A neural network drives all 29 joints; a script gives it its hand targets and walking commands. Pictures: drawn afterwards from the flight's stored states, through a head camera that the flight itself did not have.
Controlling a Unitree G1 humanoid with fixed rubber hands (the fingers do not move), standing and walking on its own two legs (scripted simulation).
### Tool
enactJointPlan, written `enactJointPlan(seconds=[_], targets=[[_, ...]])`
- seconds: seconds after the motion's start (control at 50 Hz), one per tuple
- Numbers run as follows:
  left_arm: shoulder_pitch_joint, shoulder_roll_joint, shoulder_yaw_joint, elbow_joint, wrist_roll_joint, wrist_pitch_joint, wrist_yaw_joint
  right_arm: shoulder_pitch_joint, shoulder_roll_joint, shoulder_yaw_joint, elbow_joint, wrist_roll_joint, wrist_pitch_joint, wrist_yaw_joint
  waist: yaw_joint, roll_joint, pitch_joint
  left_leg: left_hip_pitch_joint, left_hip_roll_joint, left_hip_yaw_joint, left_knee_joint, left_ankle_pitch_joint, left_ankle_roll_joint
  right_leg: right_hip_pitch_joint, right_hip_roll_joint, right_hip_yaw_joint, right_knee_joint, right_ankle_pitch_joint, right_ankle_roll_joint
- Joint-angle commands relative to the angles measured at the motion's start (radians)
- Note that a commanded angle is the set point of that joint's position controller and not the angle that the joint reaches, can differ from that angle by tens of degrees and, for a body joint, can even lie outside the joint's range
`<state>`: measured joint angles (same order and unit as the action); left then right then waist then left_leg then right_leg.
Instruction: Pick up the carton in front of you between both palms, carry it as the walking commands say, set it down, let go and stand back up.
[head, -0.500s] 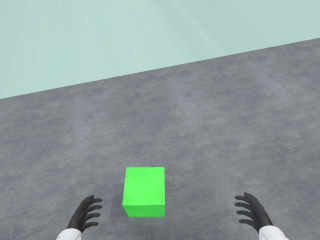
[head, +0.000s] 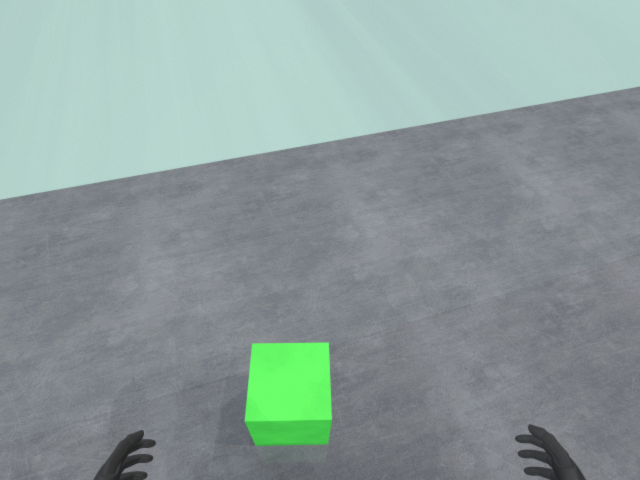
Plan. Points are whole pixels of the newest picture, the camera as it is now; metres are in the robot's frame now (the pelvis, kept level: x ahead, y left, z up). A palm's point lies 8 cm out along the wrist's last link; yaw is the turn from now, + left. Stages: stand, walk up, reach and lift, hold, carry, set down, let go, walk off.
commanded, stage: stand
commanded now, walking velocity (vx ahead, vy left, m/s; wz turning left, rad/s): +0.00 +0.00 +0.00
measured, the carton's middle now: (291, 395) +0.43 +0.09 -0.64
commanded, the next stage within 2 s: none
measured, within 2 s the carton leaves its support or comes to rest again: neither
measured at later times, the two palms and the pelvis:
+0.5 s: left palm out of the picture +0.09 +0.30 -0.10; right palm out of the picture +0.10 -0.29 -0.09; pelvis -0.01 +0.00 +0.01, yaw +0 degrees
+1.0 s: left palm out of the picture +0.06 +0.30 -0.10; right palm out of the picture +0.08 -0.31 -0.09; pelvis -0.02 +0.00 +0.01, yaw +0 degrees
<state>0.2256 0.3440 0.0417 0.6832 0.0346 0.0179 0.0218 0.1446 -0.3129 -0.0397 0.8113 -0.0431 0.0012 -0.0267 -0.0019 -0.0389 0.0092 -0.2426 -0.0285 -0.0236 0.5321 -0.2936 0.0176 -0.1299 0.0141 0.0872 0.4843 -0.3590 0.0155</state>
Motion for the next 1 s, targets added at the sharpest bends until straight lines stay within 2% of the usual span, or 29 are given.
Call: enactJointPlan(seconds=[0.0,0.14,0.6,0.98], targets=[[-0.013,0.132,0.031,-0.045,-0.002,-0.018,0.006,-0.032,-0.160,-0.033,-0.039,0.003,-0.016,-0.004,0.000,0.056,-0.068,0.119,0.102,-0.090,-0.065,0.368,0.002,-0.056,-0.062,0.021,-0.049,0.315,-0.007],[-0.018,0.141,0.026,0.003,-0.004,-0.021,0.010,-0.044,-0.167,-0.028,-0.001,0.007,-0.017,-0.003,0.000,0.042,-0.064,0.131,0.103,-0.092,-0.077,0.380,0.004,-0.042,-0.071,0.024,-0.062,0.331,-0.008],[-0.043,0.177,0.008,0.136,-0.008,-0.030,0.005,-0.068,-0.200,-0.011,0.107,0.018,-0.020,0.007,-0.001,0.037,-0.015,0.124,0.112,-0.107,-0.157,0.258,0.007,-0.017,-0.097,0.046,-0.146,0.258,-0.017],[-0.064,0.198,-0.003,0.214,-0.012,-0.033,-0.001,-0.079,-0.224,0.001,0.166,0.026,-0.022,0.011,0.000,0.038,-0.006,0.126,0.120,-0.121,-0.187,0.236,0.007,-0.007,-0.106,0.048,-0.178,0.240,-0.022]])
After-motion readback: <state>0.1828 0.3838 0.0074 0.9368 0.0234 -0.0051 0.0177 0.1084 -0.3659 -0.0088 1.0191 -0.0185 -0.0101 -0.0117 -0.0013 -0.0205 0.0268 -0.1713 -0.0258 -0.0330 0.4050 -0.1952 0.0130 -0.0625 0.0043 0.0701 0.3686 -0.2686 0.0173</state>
